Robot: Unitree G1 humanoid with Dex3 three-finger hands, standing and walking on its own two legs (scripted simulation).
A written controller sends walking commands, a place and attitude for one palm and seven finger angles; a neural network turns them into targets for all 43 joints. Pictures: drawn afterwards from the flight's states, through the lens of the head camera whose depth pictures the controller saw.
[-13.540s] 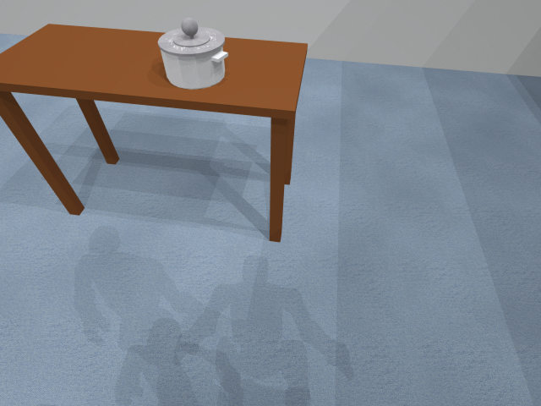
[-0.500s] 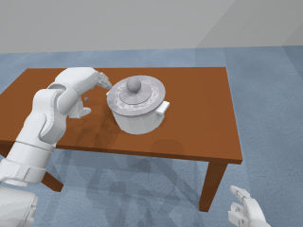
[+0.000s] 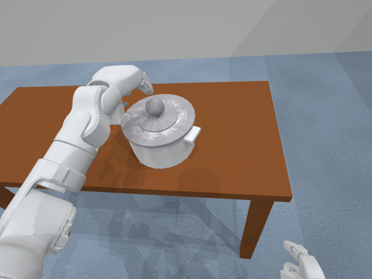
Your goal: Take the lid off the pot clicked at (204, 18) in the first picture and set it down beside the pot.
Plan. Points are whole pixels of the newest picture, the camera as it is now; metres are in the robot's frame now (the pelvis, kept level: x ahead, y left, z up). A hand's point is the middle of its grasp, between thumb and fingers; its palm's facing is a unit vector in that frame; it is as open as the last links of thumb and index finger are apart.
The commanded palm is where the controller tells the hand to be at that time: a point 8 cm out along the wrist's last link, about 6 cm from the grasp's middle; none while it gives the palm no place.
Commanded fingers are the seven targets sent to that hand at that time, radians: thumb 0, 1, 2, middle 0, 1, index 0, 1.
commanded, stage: move the open hand above the knob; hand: left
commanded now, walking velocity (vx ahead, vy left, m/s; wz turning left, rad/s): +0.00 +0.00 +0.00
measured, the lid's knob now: (155, 107) +0.51 +0.10 +0.10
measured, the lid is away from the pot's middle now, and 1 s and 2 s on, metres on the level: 0.01 0.01 0.01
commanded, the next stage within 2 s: lower the open fingers around the knob in 1.10 s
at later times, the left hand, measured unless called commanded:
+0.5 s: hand (143, 85) +0.48 +0.10 +0.18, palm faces -0.25 -0.01 -0.97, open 10.4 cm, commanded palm +0.47 +0.11 +0.25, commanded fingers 0.00 -0.35 1.48 -0.82 -0.08 -0.82 -0.08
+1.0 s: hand (139, 88) +0.47 +0.11 +0.18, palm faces -0.23 -0.01 -0.97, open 10.4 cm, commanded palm +0.45 +0.11 +0.25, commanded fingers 0.00 -0.35 1.48 -0.82 -0.08 -0.82 -0.08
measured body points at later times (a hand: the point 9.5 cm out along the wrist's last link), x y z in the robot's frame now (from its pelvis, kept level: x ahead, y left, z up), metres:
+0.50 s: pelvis +0.01 +0.00 +0.00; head +0.04 -0.04 +0.45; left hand +0.49 +0.10 +0.24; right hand +0.11 -0.26 -0.13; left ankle +0.01 +0.15 -0.74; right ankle +0.01 -0.15 -0.74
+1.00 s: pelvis +0.01 +0.01 +0.00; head +0.04 -0.04 +0.45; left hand +0.48 +0.11 +0.24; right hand +0.15 -0.24 -0.13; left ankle +0.01 +0.15 -0.74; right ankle +0.01 -0.15 -0.74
